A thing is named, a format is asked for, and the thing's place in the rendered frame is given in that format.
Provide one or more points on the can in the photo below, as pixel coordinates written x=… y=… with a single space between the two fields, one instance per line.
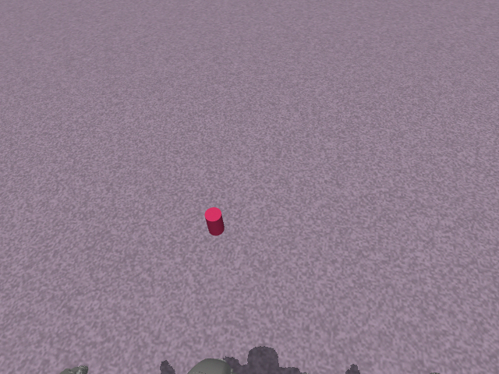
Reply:
x=214 y=221

